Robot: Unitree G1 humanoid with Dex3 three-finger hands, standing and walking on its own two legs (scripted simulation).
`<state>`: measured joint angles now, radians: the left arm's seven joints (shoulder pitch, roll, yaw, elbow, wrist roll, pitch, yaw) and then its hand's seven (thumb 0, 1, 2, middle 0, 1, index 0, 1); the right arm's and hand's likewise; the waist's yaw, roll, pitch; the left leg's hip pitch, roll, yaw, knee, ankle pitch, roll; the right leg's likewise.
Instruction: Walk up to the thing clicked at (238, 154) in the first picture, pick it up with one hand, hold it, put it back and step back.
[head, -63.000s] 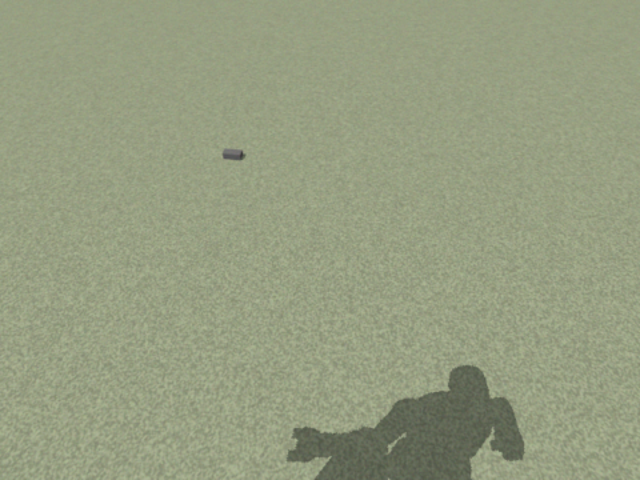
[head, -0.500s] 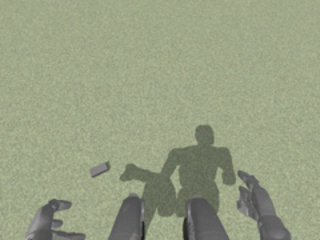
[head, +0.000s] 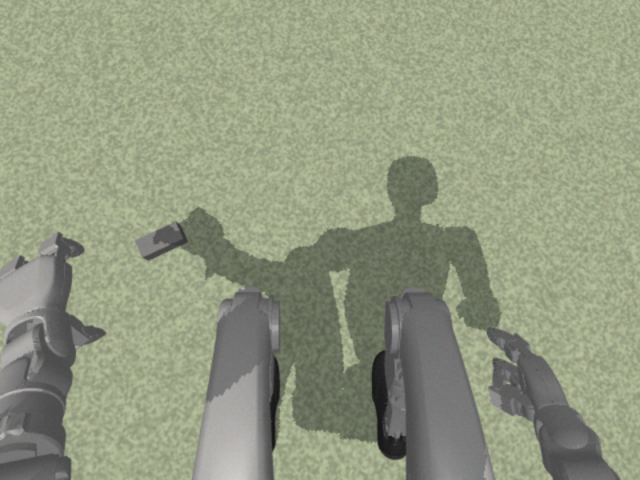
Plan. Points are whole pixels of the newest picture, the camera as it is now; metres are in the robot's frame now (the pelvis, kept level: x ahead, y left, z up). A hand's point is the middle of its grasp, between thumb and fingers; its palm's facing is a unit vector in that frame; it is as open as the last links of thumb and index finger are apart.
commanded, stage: rise first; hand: left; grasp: from above
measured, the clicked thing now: (162, 241) +0.45 +0.36 -0.43
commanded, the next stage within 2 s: none
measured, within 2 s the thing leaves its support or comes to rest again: neither
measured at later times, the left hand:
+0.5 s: hand (95, 266) +0.36 +0.39 -0.24, palm faces -0.38 -0.22 -0.90, open 13.5 cm
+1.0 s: hand (117, 249) +0.40 +0.39 -0.29, palm faces -0.36 -0.24 -0.90, open 13.8 cm
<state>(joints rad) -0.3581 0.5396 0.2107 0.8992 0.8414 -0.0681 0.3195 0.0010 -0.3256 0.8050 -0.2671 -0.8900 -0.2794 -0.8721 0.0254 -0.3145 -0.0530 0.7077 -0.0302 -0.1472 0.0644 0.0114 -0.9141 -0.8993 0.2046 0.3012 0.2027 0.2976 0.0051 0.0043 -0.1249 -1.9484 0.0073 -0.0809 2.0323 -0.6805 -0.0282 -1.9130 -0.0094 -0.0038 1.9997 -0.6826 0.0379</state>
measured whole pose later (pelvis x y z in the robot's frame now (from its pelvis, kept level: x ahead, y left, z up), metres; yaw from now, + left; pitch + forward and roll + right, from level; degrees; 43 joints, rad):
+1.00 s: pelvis +0.00 +0.01 -0.12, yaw -5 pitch +33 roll -9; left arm -0.82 0.82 0.34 1.45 1.10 -0.14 0.43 0.00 -0.52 1.01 -0.12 -1.06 -0.12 -1.06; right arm 0.08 -0.27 0.05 0.79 -0.15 -0.12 0.19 0.00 -0.91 -0.90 0.21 0.30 0.20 0.30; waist -0.14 -0.03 -0.01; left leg -2.32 -0.01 -0.15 2.44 -0.70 -0.01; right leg -2.23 0.02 -0.03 2.34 -0.70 0.08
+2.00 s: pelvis -0.01 +0.02 -0.14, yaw -8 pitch +30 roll -12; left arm -0.86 0.94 0.38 1.54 1.11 -0.16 0.48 0.00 -0.53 1.01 -0.18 -0.93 -0.13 -0.98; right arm 0.08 -0.30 0.11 0.78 -0.19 -0.13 0.24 0.00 -0.91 -0.90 0.20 0.30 0.20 0.30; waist -0.20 -0.07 0.05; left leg -2.35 -0.01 -0.19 2.52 -0.71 0.00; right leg -2.24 0.03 -0.07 2.38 -0.68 0.07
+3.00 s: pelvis -0.01 +0.02 -0.14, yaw -7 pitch +30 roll -11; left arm -0.87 0.93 0.36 1.54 1.10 -0.15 0.46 0.00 -0.48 0.95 -0.18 -0.96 -0.16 -0.97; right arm 0.09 -0.31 0.11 0.79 -0.18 -0.17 0.27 0.00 -0.90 -0.90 0.20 0.30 0.20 0.30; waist -0.20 -0.05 0.04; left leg -2.35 -0.01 -0.19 2.50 -0.70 0.00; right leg -2.24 0.03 -0.07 2.37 -0.68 0.07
